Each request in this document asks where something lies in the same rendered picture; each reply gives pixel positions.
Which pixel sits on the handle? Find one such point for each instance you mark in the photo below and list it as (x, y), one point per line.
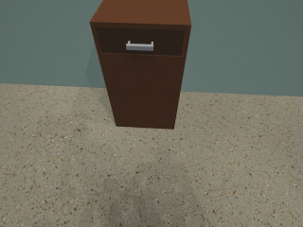
(139, 47)

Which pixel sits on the drawer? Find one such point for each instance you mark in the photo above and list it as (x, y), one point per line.
(166, 41)

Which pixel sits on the cabinet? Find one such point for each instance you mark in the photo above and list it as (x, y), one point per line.
(143, 89)

